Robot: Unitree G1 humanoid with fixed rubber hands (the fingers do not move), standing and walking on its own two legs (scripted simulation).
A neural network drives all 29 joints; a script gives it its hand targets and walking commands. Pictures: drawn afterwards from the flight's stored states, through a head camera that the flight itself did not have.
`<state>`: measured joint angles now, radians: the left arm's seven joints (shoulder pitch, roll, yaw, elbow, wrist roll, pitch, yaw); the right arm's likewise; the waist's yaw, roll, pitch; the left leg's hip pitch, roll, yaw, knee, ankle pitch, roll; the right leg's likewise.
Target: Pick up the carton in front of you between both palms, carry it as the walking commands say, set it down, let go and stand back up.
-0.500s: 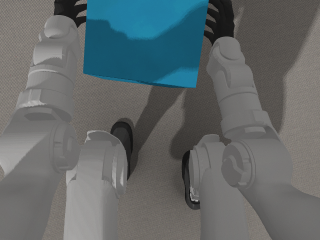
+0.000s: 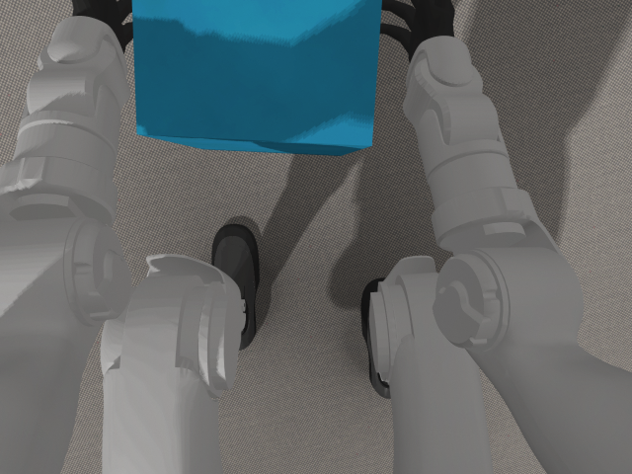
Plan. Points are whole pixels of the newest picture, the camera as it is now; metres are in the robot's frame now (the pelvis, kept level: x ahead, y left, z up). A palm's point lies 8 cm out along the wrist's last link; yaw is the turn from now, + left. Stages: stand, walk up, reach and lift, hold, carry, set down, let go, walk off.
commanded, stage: set down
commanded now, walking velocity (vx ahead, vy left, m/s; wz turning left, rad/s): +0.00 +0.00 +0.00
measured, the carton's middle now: (268, 60) +0.52 +0.10 -0.25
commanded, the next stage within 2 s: let go in 1.76 s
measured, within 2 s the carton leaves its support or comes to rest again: neither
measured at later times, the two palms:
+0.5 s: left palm (102, 44) +0.50 +0.26 -0.19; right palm (440, 56) +0.53 -0.08 -0.19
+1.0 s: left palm out of the picture +0.51 +0.28 -0.09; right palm out of the picture +0.55 -0.09 -0.08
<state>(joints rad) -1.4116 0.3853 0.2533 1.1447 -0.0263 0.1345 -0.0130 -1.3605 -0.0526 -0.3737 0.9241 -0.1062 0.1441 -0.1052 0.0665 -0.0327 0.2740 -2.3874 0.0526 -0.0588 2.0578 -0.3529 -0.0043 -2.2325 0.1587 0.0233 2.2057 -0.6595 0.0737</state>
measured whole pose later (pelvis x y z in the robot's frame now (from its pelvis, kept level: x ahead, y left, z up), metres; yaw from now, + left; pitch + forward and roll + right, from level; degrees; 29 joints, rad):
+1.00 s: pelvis +0.01 +0.00 +0.05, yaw +1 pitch +39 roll -4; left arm -1.26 0.42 0.22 1.01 -0.13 0.08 0.02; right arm -1.24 -0.20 -0.16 0.87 0.12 0.15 -0.18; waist 0.05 -0.05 0.19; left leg -2.25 0.03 -0.07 1.94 -0.38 -0.02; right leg -2.08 0.11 0.00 2.07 -0.68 0.05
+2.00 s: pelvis +0.07 +0.02 +0.30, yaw +4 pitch +40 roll -3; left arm -0.72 0.26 0.27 0.70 0.10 0.13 -0.06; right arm -0.69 -0.13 -0.23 0.65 -0.07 0.12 -0.03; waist 0.02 -0.02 -0.09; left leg -1.48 0.01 -0.03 1.01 -0.23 0.01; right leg -1.34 0.05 0.04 1.07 -0.44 0.04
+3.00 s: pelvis +0.15 +0.01 +0.40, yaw +5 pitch -4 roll +1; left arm 0.23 0.22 0.05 0.40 0.02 0.13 -0.07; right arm 0.20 -0.19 -0.05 0.44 -0.03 0.11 0.08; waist 0.00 -0.04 0.12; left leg -0.15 -0.02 0.01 0.40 -0.18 -0.01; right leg -0.02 -0.01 0.08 0.44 -0.35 0.00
